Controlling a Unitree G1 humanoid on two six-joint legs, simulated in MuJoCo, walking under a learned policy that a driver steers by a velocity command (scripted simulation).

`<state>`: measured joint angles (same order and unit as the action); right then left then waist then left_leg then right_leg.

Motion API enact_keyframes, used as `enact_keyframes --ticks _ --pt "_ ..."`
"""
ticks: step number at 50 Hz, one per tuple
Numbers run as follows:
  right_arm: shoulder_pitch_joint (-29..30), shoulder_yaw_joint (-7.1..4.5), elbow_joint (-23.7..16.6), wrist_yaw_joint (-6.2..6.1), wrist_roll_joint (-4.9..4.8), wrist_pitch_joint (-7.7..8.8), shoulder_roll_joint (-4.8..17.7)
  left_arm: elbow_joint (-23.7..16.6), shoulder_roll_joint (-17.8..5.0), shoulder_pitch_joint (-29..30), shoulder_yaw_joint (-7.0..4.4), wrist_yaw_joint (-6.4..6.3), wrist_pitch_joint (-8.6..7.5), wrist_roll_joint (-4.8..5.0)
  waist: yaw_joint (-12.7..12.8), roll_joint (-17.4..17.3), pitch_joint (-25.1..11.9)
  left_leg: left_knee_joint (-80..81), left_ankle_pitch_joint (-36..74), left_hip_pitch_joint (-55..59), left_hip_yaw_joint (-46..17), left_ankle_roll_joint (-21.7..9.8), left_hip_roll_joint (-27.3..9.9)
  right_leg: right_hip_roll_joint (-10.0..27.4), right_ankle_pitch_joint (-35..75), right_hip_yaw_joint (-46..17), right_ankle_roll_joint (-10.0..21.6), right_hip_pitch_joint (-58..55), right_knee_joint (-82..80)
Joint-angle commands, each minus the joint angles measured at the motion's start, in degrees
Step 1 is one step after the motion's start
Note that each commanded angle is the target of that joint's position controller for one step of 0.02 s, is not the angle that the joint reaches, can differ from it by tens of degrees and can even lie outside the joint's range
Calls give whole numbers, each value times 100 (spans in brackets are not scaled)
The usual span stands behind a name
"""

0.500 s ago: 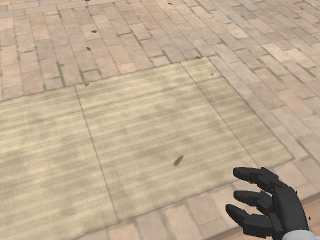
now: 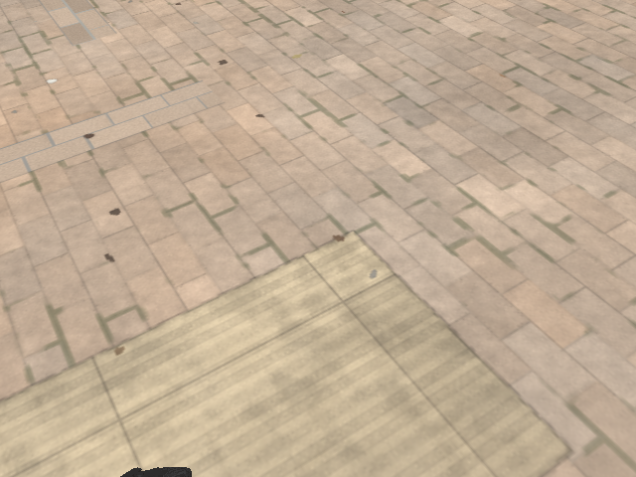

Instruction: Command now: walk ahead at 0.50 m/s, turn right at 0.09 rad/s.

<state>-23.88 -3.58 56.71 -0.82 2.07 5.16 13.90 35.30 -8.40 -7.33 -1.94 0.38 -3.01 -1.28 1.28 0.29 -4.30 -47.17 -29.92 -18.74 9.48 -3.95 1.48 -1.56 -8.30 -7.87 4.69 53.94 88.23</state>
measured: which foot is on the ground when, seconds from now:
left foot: down 0.00-0.20, up 0.22-0.68, down 0.70-1.00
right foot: up 0.00-0.18, down 0.20-0.72, up 0.74-1.00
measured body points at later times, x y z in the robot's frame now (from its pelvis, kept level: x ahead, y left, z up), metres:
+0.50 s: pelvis +0.31 -0.03 +0.05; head +0.32 -0.05 +0.50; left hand +0.28 +0.22 -0.07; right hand +0.50 -0.25 -0.07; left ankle +0.39 +0.13 -0.61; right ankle +0.23 -0.12 -0.70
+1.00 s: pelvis +0.59 +0.07 +0.05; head +0.61 +0.10 +0.49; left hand +0.66 +0.36 -0.05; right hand +0.74 -0.17 -0.07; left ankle +0.56 +0.09 -0.70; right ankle +0.77 -0.06 -0.61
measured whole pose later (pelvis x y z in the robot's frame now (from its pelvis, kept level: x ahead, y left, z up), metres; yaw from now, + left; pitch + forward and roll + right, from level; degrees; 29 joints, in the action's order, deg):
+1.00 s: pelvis +0.59 +0.07 +0.05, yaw +26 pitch +3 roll +0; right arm -23.0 -4.0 43.6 0.2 0.0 2.4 15.3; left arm 37.9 -13.8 -7.1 -1.0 0.3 -1.4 -3.1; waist -2.8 1.6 0.3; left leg -19.8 -10.9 -10.5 -4.2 -8.8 10.1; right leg 7.5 -10.1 -3.2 -3.0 41.5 57.4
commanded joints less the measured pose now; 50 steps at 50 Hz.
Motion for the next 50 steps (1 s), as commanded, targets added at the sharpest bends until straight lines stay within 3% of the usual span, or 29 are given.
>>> enact_keyframes --ticks 1,3,5,7,8,9,10,11,12,13,14,16,17,19,24,28,30,32,34,35,36,37,38,39,40,42,44,47,50 --pt "1153 -43 -952 -36 -217 385 568 -118 -535 -361 -92 206 10 108 402 -50 836 3603 1884 -1450 -1056 -618 -919 576 611 842 -130 -2154 -2958" --pt "329 -102 -865 -77 -234 413 757 -197 -244 303 -46 396 -19 146 -170 -117 726 4147 2332 -231 -1108 -636 -1066 406 406 1227 23 -2595 -4222" --pt "-58 -80 -819 -61 -125 340 714 -229 -248 479 -88 428 -53 65 -364 -386 715 3770 4475 1316 -953 -641 -1047 74 114 1479 158 -2354 -5022" --pt "-307 -58 -723 -12 -138 236 793 -182 -399 319 -181 321 -123 -2 -255 -856 232 2727 6937 2305 -783 -528 -1062 -392 -149 1648 200 -2914 -5745" --pt "-251 -65 -743 -33 -192 191 872 -12 -545 -282 -251 262 -180 -31 103 -943 -163 1910 7184 2142 -733 -444 -1028 -448 142 1534 254 -3878 -6203" --pt "47 -72 -881 -60 -338 192 882 255 -775 -1103 -341 168 -253 -144 535 -1029 -432 934 6423 1307 -689 -351 -934 -184 676 1260 239 -5116 -6519" --pt "146 12 -1143 -60 -310 175 572 357 -1151 -1864 -437 52 -306 -302 817 -663 -1077 -371 3983 63 -733 -333 -730 951 26 184 273 -6482 -6381" --pt "-233 174 -1476 -30 -326 145 -251 218 -1676 -1854 -477 -2 -357 -485 288 815 -1405 -2158 -67 -1775 -823 -193 -49 2643 1696 -2130 654 -7714 -6071" --pt "-218 55 -1474 -94 -344 99 170 180 -1462 -1791 -471 -20 -323 -282 442 326 -1554 -2914 411 -2204 -1384 -161 -58 2820 1662 -2721 1032 -7180 -6531" --pt "211 5 -1541 -74 -289 89 311 233 -1027 -1473 -341 4 -347 -144 308 -6 -881 -2869 944 -2291 -1513 -121 -329 2396 1313 -1760 865 -6451 -6701" --pt "352 5 -1611 -3 -262 86 296 299 -856 -1234 -280 41 -395 -75 120 159 -429 -2613 1267 -2170 -1491 -66 -440 2057 1068 -1155 589 -5742 -6990" --pt "359 -36 -1574 165 -109 -83 336 395 -607 -1188 -187 12 -472 -31 -64 354 -38 -2432 1496 -2020 -1415 63 -573 1605 1122 -314 264 -5147 -7333" --pt "285 -33 -1571 224 -72 -179 241 471 -653 -1248 -184 -6 -503 11 -166 545 22 -2406 1599 -2054 -1360 132 -557 1574 1135 -152 234 -5049 -7487" --pt "458 -32 -1605 273 16 -292 206 601 -741 -1416 -196 -25 -573 65 -192 513 279 -2383 1751 -2318 -1309 219 -574 1530 1547 217 238 -4919 -7696" --pt "1451 -13 -1898 326 -19 -346 137 861 -777 -1596 -144 -18 -555 -12 -144 480 880 -1216 2708 -2614 -1040 248 -604 1267 2204 1235 217 -4695 -7985" --pt "2262 85 -2210 445 -69 -283 33 1088 -976 -1839 -156 -144 -502 33 35 326 1074 508 3204 -2077 -443 -14 -487 1339 2673 1696 12 -5129 -8187" --pt "2226 80 -2232 450 -62 -287 74 1189 -1115 -1896 -169 -195 -456 24 14 396 985 984 3040 -1680 -137 -235 -247 1347 3737 1952 -99 -5578 -7835" --pt "1808 17 -2206 381 -18 -322 239 1253 -1330 -1858 -220 -273 -359 -1 -221 656 645 1054 2445 -1227 43 -500 111 1490 5564 2082 -179 -6078 -6933" --pt "547 -131 -1899 301 12 -272 514 1147 -1580 -1614 -308 -306 -210 -20 -782 620 -46 1419 2074 116 -114 -796 429 1521 5641 2136 -97 -5904 -5012" --pt "-275 -269 -1689 231 91 -242 809 996 -1603 -1491 -319 -293 -190 -32 -1170 248 -526 1653 1881 1444 -700 -993 209 1313 4206 2134 -155 -4956 -3473" --pt "-179 -411 -1725 132 81 -246 1382 748 -889 -1793 -171 -231 -187 -28 -704 -863 -892 1529 2288 2799 -2690 -1385 -1246 589 -450 2097 -313 -3110 -1593" --pt "-61 -490 -1904 129 -120 -286 1628 399 -1017 -1825 -184 -161 -197 37 -598 -1395 -1624 2498 2586 3709 -5464 -2269 -2007 -283 -2313 982 -478 -1609 -94" --pt "131 -474 -1939 85 -191 -339 1445 255 -1085 -1224 -185 -108 -258 -6 -633 -583 -1135 2906 2359 3394 -4968 -2057 -1871 133 -1594 374 -462 -992 3" --pt "323 -381 -1899 30 -204 -344 1150 184 -1105 -928 -140 -89 -328 11 -510 -90 -409 2994 2711 2506 -4212 -1852 -1769 354 -1105 494 -492 -1002 -379" --pt "490 -302 -1874 36 -199 -323 919 222 -1064 -940 -126 -87 -336 -35 -225 294 -70 3053 3189 1752 -3659 -1565 -1474 561 -947 515 -525 -1324 -926" --pt "686 -218 -1877 38 -244 -271 706 264 -992 -1149 -78 -72 -132 -167 86 200 103 3194 3563 772 -2928 -1344 -1019 736 -1041 501 -640 -1927 -1490" --pt "554 -210 -1797 86 -208 -186 789 255 -917 -1116 -39 -43 62 -223 121 89 166 3291 3714 380 -2699 -1311 -797 799 -1074 605 -697 -2001 -1892" --pt "210 -240 -1700 90 -181 -172 929 68 -915 -487 -12 -15 153 -200 -86 -141 361 3468 3496 409 -2668 -1127 -639 844 -378 697 -779 -1530 -2648" --pt "-180 -246 -1598 81 -227 -203 952 -76 -972 250 -7 -1 154 -173 -414 -270 442 3419 3497 949 -2772 -878 -590 767 417 655 -818 -1127 -3512"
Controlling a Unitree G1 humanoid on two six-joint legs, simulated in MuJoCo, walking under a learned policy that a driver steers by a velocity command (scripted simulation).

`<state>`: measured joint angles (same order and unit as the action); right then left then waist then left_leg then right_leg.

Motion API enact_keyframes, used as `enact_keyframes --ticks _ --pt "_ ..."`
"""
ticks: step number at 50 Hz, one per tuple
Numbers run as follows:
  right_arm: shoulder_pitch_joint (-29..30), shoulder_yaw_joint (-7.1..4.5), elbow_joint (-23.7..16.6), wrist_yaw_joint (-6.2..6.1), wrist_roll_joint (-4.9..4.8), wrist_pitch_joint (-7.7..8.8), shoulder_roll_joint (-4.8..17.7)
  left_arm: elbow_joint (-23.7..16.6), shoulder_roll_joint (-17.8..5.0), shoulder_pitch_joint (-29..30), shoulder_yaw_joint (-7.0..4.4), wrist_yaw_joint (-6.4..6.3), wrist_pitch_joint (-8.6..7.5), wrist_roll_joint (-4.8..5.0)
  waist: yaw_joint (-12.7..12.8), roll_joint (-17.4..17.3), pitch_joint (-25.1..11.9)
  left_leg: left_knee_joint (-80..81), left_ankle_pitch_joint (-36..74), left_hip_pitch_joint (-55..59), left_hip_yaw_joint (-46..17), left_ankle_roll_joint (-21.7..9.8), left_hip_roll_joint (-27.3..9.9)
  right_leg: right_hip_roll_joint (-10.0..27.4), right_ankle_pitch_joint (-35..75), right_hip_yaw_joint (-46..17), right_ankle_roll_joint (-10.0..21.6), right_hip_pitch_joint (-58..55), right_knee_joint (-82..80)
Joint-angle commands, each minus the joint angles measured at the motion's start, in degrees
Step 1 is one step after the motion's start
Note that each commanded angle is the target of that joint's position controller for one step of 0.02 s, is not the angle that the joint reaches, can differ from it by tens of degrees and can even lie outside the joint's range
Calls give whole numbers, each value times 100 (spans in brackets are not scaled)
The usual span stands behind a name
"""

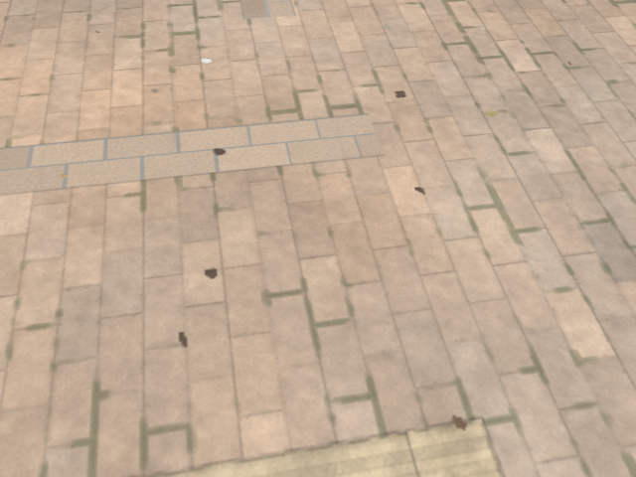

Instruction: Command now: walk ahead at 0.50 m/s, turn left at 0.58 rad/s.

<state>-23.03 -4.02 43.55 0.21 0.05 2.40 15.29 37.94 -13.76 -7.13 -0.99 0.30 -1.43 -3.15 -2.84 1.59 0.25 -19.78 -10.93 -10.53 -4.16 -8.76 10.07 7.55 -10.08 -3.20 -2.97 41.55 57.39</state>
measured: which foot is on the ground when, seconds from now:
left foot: down 0.00-0.28, up 0.30-0.78, down 0.80-1.00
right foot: up 0.00-0.24, down 0.26-0.82, up 0.84-1.00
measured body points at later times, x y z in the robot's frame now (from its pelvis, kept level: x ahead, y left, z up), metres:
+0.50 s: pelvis +0.29 -0.04 +0.00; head +0.31 -0.05 +0.45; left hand +0.28 +0.24 -0.10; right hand +0.48 -0.27 -0.11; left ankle +0.26 +0.08 -0.66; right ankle +0.31 -0.13 -0.74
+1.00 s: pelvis +0.52 +0.12 +0.00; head +0.53 +0.14 +0.45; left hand +0.46 +0.38 -0.13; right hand +0.73 -0.06 -0.11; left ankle +0.50 +0.17 -0.74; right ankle +0.59 -0.03 -0.66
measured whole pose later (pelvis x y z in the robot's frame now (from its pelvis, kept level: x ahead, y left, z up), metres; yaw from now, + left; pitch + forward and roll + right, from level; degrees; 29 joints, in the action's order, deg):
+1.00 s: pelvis +0.52 +0.12 +0.00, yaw +32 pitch +1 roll +0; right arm -17.4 -2.3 44.0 0.6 0.7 2.5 14.0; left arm 44.3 -14.9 -15.7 -1.6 1.3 -1.7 -1.9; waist 0.8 1.6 1.9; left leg -22.3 -10.9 -12.1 1.9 -6.4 5.3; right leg 6.5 -17.6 1.0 0.5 29.9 63.9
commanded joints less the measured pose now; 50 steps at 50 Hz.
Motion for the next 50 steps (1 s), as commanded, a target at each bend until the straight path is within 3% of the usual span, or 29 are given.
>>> enact_keyframes --ticks 1,8,10,12,13,14,15,16,17,18,19,21,24,31,35,37,38,39,40,41,42,43,44,45,47,50 --pt "-384 -207 -255 -31 -30 72 833 -367 -442 405 -94 12 -11 24 -91 -427 -35 620 1676 357 -1459 -357 -1461 -188 767 162 -51 202 -647" --pt "-768 -232 -190 -118 77 -6 952 -654 -458 1444 -2 131 -172 101 -443 -574 170 24 2608 1163 -1860 -360 -1555 -654 726 217 122 17 -2044" --pt "-468 -233 -249 -141 76 -3 1013 -586 -556 1045 -32 111 -218 136 -159 -665 108 -220 2887 870 -1959 -188 -1569 -810 542 150 281 -980 -2532" --pt "-178 -238 -296 -106 58 68 1093 -235 -815 -127 -161 10 -304 148 373 -612 -438 -1219 3773 444 -1803 103 -1268 -1062 434 246 521 -2850 -2959" --pt "-103 -181 -313 -17 -3 136 928 -133 -1093 -990 -258 -103 -378 88 845 -315 -971 -2463 3023 -222 -1544 205 -967 -461 110 -257 735 -4202 -2989" --pt "-430 -54 -492 0 -123 187 402 -163 -1587 -1747 -383 -217 -372 -36 924 659 -1898 -4205 252 -1304 -806 352 -502 1221 -909 -2157 1122 -5688 -3146" --pt "-771 -68 -611 -13 -59 144 599 -162 -1698 -1455 -436 -195 -279 46 550 1709 -2264 -5180 -2143 -2351 -356 409 -105 1916 -1235 -4488 1666 -5892 -3908" --pt "-498 -110 -403 -44 116 42 857 -241 -1115 -1022 -351 -174 -212 105 451 548 -1254 -5541 -1587 -2744 -367 407 -619 1655 -1851 -3886 1583 -5038 -3982" --pt "-70 -96 -415 22 169 9 807 -229 -714 -766 -254 -154 -204 149 462 4 -593 -5358 -1097 -2665 -274 437 -782 1336 -1641 -2945 1448 -4274 -4096" --pt "83 -82 -443 74 166 -24 686 -162 -567 -659 -209 -136 -211 129 346 -12 -243 -5095 -892 -2553 -219 472 -939 1051 -1007 -2219 1279 -3769 -4281" --pt "159 -75 -477 129 226 -86 635 -44 -556 -728 -201 -139 -250 145 282 245 -52 -4912 -844 -2463 -190 509 -1066 844 -448 -1669 1200 -3453 -4385" --pt "88 -51 -437 204 237 -202 540 100 -577 -875 -220 -87 -363 194 191 432 -33 -4836 -746 -2306 -101 552 -1117 693 403 -1035 1162 -3223 -4519" --pt "536 -27 -608 274 246 -254 466 256 -650 -1016 -257 -32 -471 231 173 417 59 -4671 -309 -2743 -89 606 -1215 731 941 -415 1240 -3297 -4774" --pt "1869 103 -1002 403 184 -201 254 590 -803 -1390 -308 -17 -439 197 442 333 351 -2859 989 -2841 408 602 -1337 527 1541 870 1036 -3608 -4846" --pt "2430 133 -1238 462 211 -188 245 795 -986 -1749 -356 -87 -351 193 612 307 515 -1955 516 -2623 865 353 -1263 746 2049 1183 946 -4220 -4639" --pt "2327 107 -1251 413 253 -182 276 897 -1101 -1872 -365 -123 -277 186 534 374 364 -1668 -110 -2106 1106 148 -944 800 3631 1391 888 -4479 -4023" --pt "2021 71 -1180 369 279 -166 328 956 -1195 -1928 -372 -138 -235 177 381 453 148 -1573 -433 -1625 1177 25 -705 825 4580 1476 872 -4543 -3441" --pt "1294 7 -967 318 310 -116 422 977 -1248 -1921 -365 -148 -190 181 42 399 -250 -1279 -454 -737 1152 -122 -467 783 4925 1594 836 -4388 -2480" --pt "261 -96 -618 239 373 -60 615 912 -1162 -1874 -318 -144 -177 190 -413 111 -845 -1012 -286 769 811 -296 -559 631 4117 1712 729 -3588 -1163" --pt "-258 -251 -571 130 416 -40 1247 531 -566 -2059 -147 -50 -208 297 -418 -1091 -1719 -763 -1215 2744 -1693 -839 -2336 146 888 1739 471 -1536 871" --pt "-303 -310 -676 58 150 -85 1488 350 -747 -1831 -216 -20 -219 230 -403 -1339 -2225 212 -267 3044 -4128 -1315 -3355 -764 -2080 951 315 -458 2205" --pt "-167 -295 -551 -12 87 -109 1373 228 -938 -1168 -280 -17 -199 209 -449 -635 -1503 119 522 2698 -3033 -1157 -3059 -446 -1504 346 372 75 2349" --pt "79 -211 -449 -57 87 -76 1084 200 -732 -1022 -195 2 -261 283 -223 -548 -787 126 1302 1860 -2170 -993 -2835 -255 -1117 340 413 30 2007" --pt "301 -117 -383 -49 90 -32 807 301 -652 -1124 -174 20 -261 258 63 -315 -408 249 1701 1155 -1570 -688 -2495 -75 -958 308 436 -325 1421" --pt "631 9 -359 -10 50 58 508 529 -612 -1566 -171 69 -78 105 460 -442 -226 571 1887 307 -893 -439 -2090 6 -851 299 380 -1059 881" --pt "437 -4 -170 28 25 180 585 558 -520 -1427 -189 149 41 91 504 -468 -66 975 1807 126 -619 -488 -1912 -42 -427 418 311 -933 487"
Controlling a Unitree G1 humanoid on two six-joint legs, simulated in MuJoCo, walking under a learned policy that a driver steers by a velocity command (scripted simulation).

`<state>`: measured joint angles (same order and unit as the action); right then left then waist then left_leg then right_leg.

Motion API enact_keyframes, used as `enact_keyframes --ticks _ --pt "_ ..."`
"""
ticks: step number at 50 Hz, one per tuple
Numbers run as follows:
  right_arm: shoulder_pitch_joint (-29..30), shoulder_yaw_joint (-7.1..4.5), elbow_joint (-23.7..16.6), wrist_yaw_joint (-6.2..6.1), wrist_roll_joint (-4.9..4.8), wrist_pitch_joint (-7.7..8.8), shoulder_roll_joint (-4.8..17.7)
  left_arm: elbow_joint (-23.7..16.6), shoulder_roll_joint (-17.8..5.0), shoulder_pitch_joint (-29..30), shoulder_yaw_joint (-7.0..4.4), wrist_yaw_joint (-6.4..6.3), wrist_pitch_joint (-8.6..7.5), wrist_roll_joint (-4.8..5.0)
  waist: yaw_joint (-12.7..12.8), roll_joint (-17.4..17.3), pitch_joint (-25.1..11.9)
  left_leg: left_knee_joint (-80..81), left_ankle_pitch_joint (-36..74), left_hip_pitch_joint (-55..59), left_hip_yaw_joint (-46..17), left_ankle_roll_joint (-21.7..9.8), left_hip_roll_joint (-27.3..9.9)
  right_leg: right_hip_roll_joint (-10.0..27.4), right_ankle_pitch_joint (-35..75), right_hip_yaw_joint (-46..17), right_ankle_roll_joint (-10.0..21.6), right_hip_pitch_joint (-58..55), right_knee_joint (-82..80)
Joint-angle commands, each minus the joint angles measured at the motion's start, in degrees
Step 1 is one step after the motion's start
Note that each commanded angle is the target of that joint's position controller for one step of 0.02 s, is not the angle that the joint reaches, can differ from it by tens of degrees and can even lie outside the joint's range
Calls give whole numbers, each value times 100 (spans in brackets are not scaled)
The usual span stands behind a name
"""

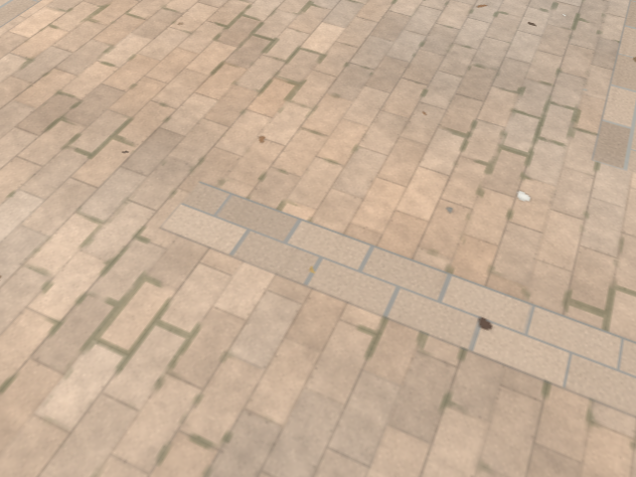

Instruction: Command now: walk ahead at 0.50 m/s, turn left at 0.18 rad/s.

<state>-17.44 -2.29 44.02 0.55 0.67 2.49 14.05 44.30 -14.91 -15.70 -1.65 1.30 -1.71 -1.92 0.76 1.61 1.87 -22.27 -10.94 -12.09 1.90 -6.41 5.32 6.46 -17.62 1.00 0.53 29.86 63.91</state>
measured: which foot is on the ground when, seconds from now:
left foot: down 0.00-0.38, up 0.40-0.84, down 0.86-1.00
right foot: up 0.00-0.34, down 0.36-0.88, up 0.90-1.00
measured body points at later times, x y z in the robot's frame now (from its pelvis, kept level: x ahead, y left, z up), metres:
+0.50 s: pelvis +0.29 -0.06 -0.01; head +0.32 -0.07 +0.44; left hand +0.42 +0.20 -0.13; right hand +0.33 -0.33 -0.14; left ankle +0.22 +0.08 -0.64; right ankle +0.33 -0.12 -0.74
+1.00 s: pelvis +0.58 -0.08 -0.01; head +0.61 -0.07 +0.44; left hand +0.76 +0.16 -0.14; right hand +0.61 -0.38 -0.10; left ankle +0.67 +0.00 -0.74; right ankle +0.44 -0.13 -0.66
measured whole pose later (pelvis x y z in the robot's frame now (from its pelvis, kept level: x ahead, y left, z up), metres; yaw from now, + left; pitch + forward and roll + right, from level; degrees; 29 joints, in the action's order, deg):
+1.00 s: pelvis +0.58 -0.08 -0.01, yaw -27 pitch +1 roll +0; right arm -10.5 -1.2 41.1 -0.7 2.1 3.9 14.7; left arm 45.2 -18.4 -19.2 -4.2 1.2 -1.2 -1.5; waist 2.0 2.4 1.2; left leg -28.1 -11.0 -18.3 2.8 -1.6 0.4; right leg -3.4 -21.5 -2.9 4.1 21.7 64.5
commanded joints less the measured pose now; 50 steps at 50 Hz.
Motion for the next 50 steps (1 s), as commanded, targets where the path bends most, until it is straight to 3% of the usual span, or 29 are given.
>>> enact_keyframes --ticks 1,3,6,12,13,15,16,17,18,19,20,21,22,23,24,26,28,33,38,40,42,43,44,45,46,47,48,50 --pt "-217 -188 -151 -2 -41 182 742 -140 -380 -320 -123 59 76 -26 90 -469 -87 1361 1670 298 -1176 -722 -1424 102 571 9 -70 446 -377" --pt "-426 -183 -26 5 -54 191 724 -270 -368 203 -126 61 69 -18 -48 -447 138 1498 1597 469 -1095 -687 -1391 142 1034 9 -124 835 -906" --pt "-609 -178 99 10 -37 225 734 -354 -311 686 -101 78 40 25 -193 -482 196 1530 1791 836 -821 -585 -1400 69 1596 43 -89 987 -1630" --pt "-979 -140 441 -104 79 268 714 -603 -277 1472 -61 153 -19 48 -414 -411 503 1474 2546 1635 -238 -368 -1690 -295 1717 175 316 923 -2678" --pt "-940 -135 476 -133 85 265 736 -618 -281 1453 -64 159 -30 35 -370 -413 490 1325 2982 1764 -129 -311 -1731 -398 1545 253 416 768 -2828" --pt "-787 -139 512 -184 106 269 862 -531 -332 1096 -101 123 -41 27 -172 -551 211 606 4929 1960 120 -164 -1741 -769 1042 538 652 60 -2967" --pt "-742 -152 539 -206 136 249 950 -410 -420 648 -148 90 -54 19 22 -631 -80 -107 5789 2064 226 -95 -1725 -992 748 645 781 -427 -3004" --pt "-680 -168 539 -223 146 202 1033 -180 -539 -135 -221 57 -94 -10 370 -591 -507 -1238 5899 1904 381 -15 -1634 -1193 720 661 924 -1292 -3313" --pt "-610 -146 435 -243 116 201 1042 53 -824 -1043 -340 5 -132 -100 773 -386 -1028 -2707 4679 903 527 90 -1509 -775 657 -4 1193 -2716 -3488" --pt "-916 -48 111 -157 -69 249 611 24 -1634 -1476 -586 -67 -106 -135 651 911 -1724 -5217 1480 -1243 711 397 -521 921 463 -2872 2113 -4421 -3702" --pt "-719 -94 48 -117 83 290 758 27 -1466 -1105 -545 -19 -59 136 444 822 -1957 -6056 -1680 -2315 -301 390 7 1351 1050 -4673 2385 -4682 -4570" --pt "-279 -78 -87 -76 118 324 766 17 -1329 -731 -522 -21 -31 217 316 355 -1132 -5999 -1225 -2744 -687 349 -436 1156 789 -3746 2198 -4037 -4608" --pt "-48 -42 -158 -49 82 383 748 -11 -1017 -471 -449 -28 -18 187 214 -82 -563 -5559 -819 -2705 -589 364 -693 980 1083 -3080 1996 -3244 -4769" --pt "28 -37 -176 -41 99 361 687 -7 -833 -308 -393 -40 -22 173 24 -278 -217 -5092 -724 -2498 -553 403 -862 690 1461 -2616 1776 -2631 -4900" --pt "-23 -21 -198 -42 174 261 650 13 -699 -190 -347 -55 -37 193 -163 -227 -80 -4754 -711 -2202 -536 501 -966 420 1813 -2233 1624 -2140 -5012" --pt "-144 12 -195 -15 239 61 542 17 -735 -228 -345 -45 -122 195 -267 -47 -192 -4388 -687 -1920 -420 666 -997 180 2232 -1868 1616 -1790 -5132" --pt "111 30 -306 3 231 -12 489 52 -884 -347 -389 -49 -162 200 -251 6 -132 -3904 -394 -2046 -311 809 -1029 18 2201 -1680 1613 -1617 -5273" --pt "1329 70 -675 41 171 1 451 125 -942 -831 -436 -62 -138 219 195 173 33 -2275 859 -2407 -246 984 -963 -220 2120 -1672 1305 -1977 -5229" --pt "2024 98 -938 66 97 100 525 104 -1031 -1152 -471 -136 -103 120 461 232 -20 -1367 918 -2294 -300 899 -707 -48 2757 -2056 1206 -2637 -4687" --pt "1742 59 -905 51 85 148 666 -2 -1124 -913 -495 -182 -107 90 241 288 -67 -960 599 -1665 -407 775 -616 48 2853 -2280 1038 -2588 -4424" --pt "743 -40 -611 -32 88 222 876 -91 -1211 -586 -507 -163 -137 92 -269 197 -412 -525 234 -188 -312 580 -382 -167 3403 -2250 810 -2237 -3543" --pt "1 -133 -464 -112 171 305 1145 -109 -1024 -596 -451 -108 -186 144 -613 -227 -925 -307 10 982 -736 368 -859 -567 3036 -1906 655 -1810 -2333" --pt "-766 -243 -501 -217 301 305 1632 -303 -504 -832 -312 -87 -227 281 -777 -1068 -1850 -25 -1356 2425 -2491 11 -2418 -1065 1046 -1210 478 -811 -616" --pt "-500 -320 -488 -209 235 202 1854 -476 -559 -1215 -301 -87 -200 237 -348 -2178 -2029 697 -1564 2702 -4864 -526 -3177 -1523 -1507 -708 430 482 361" --pt "-112 -236 -567 -181 185 143 1300 -227 -866 -1104 -337 -131 -94 86 -239 -1054 -1210 620 -1950 2025 -4332 -542 -3016 -963 -1056 -780 457 855 846" --pt "125 -129 -588 -156 138 141 842 -218 -845 -686 -331 -68 -65 44 -286 -419 -638 676 -1599 1367 -3367 -434 -2678 -784 -563 -713 425 780 741" --pt "261 -76 -544 -143 144 147 672 -250 -719 -513 -314 -13 -40 53 -190 -417 -316 855 -889 883 -2556 -267 -2374 -614 -297 -663 374 636 458" --pt "172 -62 -389 -146 107 224 636 -255 -648 -445 -303 88 91 -41 -92 -804 -137 1011 188 519 -1598 -123 -2016 -459 -122 -552 270 450 262"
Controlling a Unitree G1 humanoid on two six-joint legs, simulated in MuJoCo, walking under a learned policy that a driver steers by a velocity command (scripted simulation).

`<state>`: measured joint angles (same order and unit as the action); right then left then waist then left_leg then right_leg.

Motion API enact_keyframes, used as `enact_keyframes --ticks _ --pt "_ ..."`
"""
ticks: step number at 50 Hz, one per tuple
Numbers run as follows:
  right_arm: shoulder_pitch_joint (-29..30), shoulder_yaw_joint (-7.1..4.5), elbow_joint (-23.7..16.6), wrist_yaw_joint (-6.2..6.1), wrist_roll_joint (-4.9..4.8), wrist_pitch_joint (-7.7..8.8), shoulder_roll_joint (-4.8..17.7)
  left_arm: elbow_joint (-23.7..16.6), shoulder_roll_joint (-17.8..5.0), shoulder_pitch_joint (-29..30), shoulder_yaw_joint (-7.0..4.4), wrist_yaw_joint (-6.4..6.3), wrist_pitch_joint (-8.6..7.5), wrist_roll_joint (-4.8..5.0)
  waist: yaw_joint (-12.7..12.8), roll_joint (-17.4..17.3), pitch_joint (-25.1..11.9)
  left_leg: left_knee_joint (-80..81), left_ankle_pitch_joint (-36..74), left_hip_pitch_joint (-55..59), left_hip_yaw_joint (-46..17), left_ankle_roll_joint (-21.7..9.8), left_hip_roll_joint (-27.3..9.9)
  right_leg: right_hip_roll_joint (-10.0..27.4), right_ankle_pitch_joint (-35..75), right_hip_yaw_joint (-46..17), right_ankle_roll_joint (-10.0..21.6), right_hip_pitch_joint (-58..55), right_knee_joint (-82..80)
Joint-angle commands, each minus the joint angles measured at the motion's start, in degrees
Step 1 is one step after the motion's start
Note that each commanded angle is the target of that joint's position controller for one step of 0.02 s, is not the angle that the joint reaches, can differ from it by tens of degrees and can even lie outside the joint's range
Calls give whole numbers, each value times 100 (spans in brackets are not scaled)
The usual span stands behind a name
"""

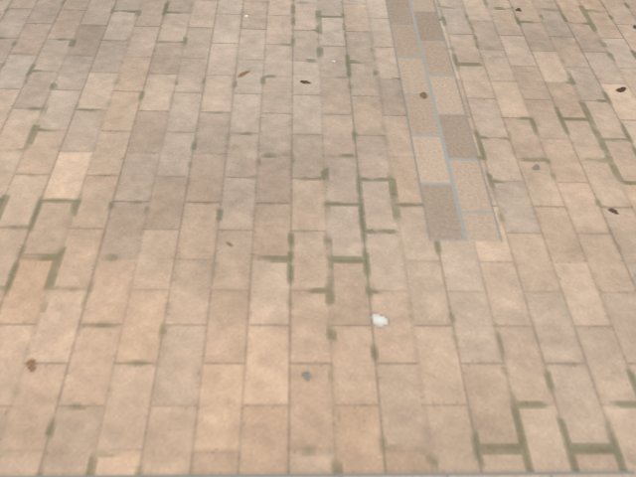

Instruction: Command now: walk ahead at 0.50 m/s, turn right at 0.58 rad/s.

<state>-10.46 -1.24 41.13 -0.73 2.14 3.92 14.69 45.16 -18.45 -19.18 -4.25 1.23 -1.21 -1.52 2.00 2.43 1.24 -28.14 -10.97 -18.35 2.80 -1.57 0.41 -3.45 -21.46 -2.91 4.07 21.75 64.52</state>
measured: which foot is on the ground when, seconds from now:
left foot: down 0.00-0.38, up 0.40-0.80, down 0.82-1.00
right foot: up 0.00-0.36, down 0.38-1.00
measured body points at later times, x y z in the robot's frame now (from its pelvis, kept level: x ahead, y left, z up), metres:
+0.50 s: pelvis +0.23 -0.06 -0.01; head +0.28 -0.08 +0.44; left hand +0.46 +0.13 -0.11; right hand +0.20 -0.31 -0.15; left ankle +0.15 +0.10 -0.64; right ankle +0.29 -0.13 -0.74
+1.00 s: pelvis +0.31 -0.05 +0.01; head +0.31 -0.04 +0.46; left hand +0.42 +0.17 -0.14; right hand +0.30 -0.30 -0.13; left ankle +0.34 +0.05 -0.74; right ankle +0.29 -0.13 -0.74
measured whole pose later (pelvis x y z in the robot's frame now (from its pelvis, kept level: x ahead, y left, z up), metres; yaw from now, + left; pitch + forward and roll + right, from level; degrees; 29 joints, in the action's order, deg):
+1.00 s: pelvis +0.31 -0.05 +0.01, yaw -15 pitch -1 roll +0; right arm -14.7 -0.3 56.1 -1.8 0.4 0.4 10.8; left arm 55.9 -11.5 -14.8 -0.6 -1.2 -0.5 -0.6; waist 0.5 0.7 0.7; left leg -23.5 -12.3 -9.9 1.4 -0.7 -0.1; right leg -3.5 -10.9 1.5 3.5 9.4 21.6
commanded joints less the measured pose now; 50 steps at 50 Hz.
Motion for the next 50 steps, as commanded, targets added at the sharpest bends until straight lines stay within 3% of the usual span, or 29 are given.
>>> enact_keyframes --ticks 1,3,8,13,14,16,17,18,19,20,21,22,23,24,25,27,30,33,36,38,40,41,42,43,44,46,50 --pt "-624 -180 -38 6 -74 137 590 -367 -259 -80 -35 127 87 -78 -194 -928 -125 1620 684 1134 -1461 -629 -1509 523 352 -121 -110 1236 200" --pt "-734 -211 59 44 -124 214 633 -495 -199 199 -14 179 133 -66 -165 -857 -107 1748 1216 1218 -1052 -703 -1543 578 624 -101 -161 1494 131" --pt "-944 -249 277 68 -105 201 654 -822 -48 1125 74 264 136 -44 -282 -760 136 1935 1666 1383 -93 -687 -1405 678 1583 135 -265 1915 -870" --pt "-1238 -312 486 29 -104 154 833 -1119 62 1972 172 372 94 -51 -487 -739 362 1863 1916 1669 494 -531 -1490 657 1845 663 -34 1434 -2344" --pt "-1316 -304 556 16 -107 118 823 -1144 87 2034 184 362 80 -76 -498 -691 438 1679 2478 1769 587 -502 -1499 581 1691 748 30 1307 -2595" --pt "-1427 -306 688 -20 -120 43 922 -1089 95 1814 175 292 28 -144 -396 -768 270 917 4520 2024 757 -412 -1479 201 1243 979 190 746 -2929" --pt "-1435 -318 734 -45 -137 9 1013 -952 40 1381 144 244 -20 -179 -224 -846 8 261 5266 2092 803 -359 -1440 -23 1147 1001 295 247 -3118" --pt "-1374 -311 742 -66 -180 -22 1044 -680 -58 580 83 187 -98 -237 134 -759 -424 -753 5072 1862 906 -249 -1316 -181 1602 899 422 -728 -3613" --pt "-1363 -271 660 -61 -220 -7 955 -443 -348 -145 -17 101 -161 -320 463 -470 -951 -2042 3611 984 975 -99 -1093 245 2580 433 582 -2072 -3811" --pt "-1844 -74 314 18 -294 -5 146 -489 -1023 -245 -148 15 -182 -306 111 1049 -1947 -4273 -2040 -1171 978 181 -319 2468 5965 -1957 1385 -4311 -3178" --pt "-1795 -178 405 -43 -266 -116 650 -551 -1048 -659 -218 -80 -116 95 450 516 -2970 -5273 -2527 -1288 -72 205 -4 2955 7442 -2821 1946 -4434 -3375" --pt "-1358 -180 375 -44 -296 -142 609 -492 -790 -260 -141 -158 -86 169 302 195 -2287 -5195 -1928 -1458 -433 185 -262 2603 7453 -1926 1776 -3792 -3598" --pt "-1068 -103 335 -24 -281 -118 452 -453 -394 149 -11 -182 -86 185 140 159 -1425 -4676 -1650 -1550 -411 175 -423 2298 6771 -1419 1528 -2957 -3919" --pt "-957 -109 388 -17 -193 -154 458 -409 -128 424 82 -197 -80 172 -64 -20 -843 -4214 -1477 -1421 -404 178 -550 1971 6111 -1115 1223 -2293 -4188" --pt "-1112 -122 459 -3 -83 -261 476 -394 -6 612 139 -215 -72 190 -269 19 -600 -3905 -1348 -1005 -384 214 -571 1754 5877 -842 1081 -1674 -4424" --pt "-1443 -129 632 25 -44 -425 363 -340 -23 707 167 -184 -123 112 -468 -11 -672 -3525 -1120 -330 -289 244 -423 1586 5960 -469 998 -1103 -4611" --pt "-1394 -115 710 26 -86 -504 196 -199 -75 764 172 -145 -197 41 -565 92 -706 -2804 -799 -82 -257 252 -360 1431 5571 -160 953 -825 -4754" --pt "-962 -99 711 -25 -71 -570 178 -27 -22 658 202 -140 -161 23 -403 323 -550 -1918 -527 86 -224 222 -345 1328 4116 -171 829 -677 -4918" --pt "-670 -101 744 -79 -95 -605 212 138 -27 509 205 -151 -77 -12 -237 329 -368 -1337 -587 276 -222 179 -303 1409 2561 -461 842 -568 -5037" --pt "-622 -84 803 -113 -103 -580 174 230 -9 508 219 -182 -22 -6 -230 263 -205 -781 -656 478 -212 112 -247 1436 1881 -651 816 -500 -4957" --pt "-781 -38 924 -148 -70 -491 106 303 55 570 256 -228 7 54 -393 -17 -97 462 109 1157 -292 9 -297 1286 1430 -685 521 -239 -4709" --pt "-903 -59 982 -174 -19 -409 302 325 185 467 299 -240 -12 48 -346 -286 -140 783 533 1470 -788 -56 -742 1114 1288 -662 286 -135 -4499" --pt "-696 -123 976 -180 -44 -351 711 396 314 -32 294 -218 -20 92 106 -890 -77 839 1116 1296 -1369 -258 -1248 574 867 -263 106 -188 -4374" --pt "-473 -86 1031 -120 -147 -335 477 628 325 -92 302 -234 31 99 64 -969 -29 987 648 506 -1389 -371 -1273 392 815 -82 8 -942 -4505" --pt "-370 -26 1049 -83 -155 -310 260 701 208 35 274 -250 54 83 17 -853 105 1083 272 200 -1238 -244 -1052 478 1101 -167 -27 -1318 -4549" --pt "-464 -22 1194 -98 -168 -298 244 796 56 192 220 -252 58 93 -93 -804 97 1077 216 357 -929 -86 -726 641 1475 -280 25 -1439 -4551" --pt "-641 -17 1457 -133 -175 -302 172 1077 222 197 265 -284 25 103 -170 -409 75 981 523 825 -843 -129 -687 714 1557 -306 -8 -1248 -4688"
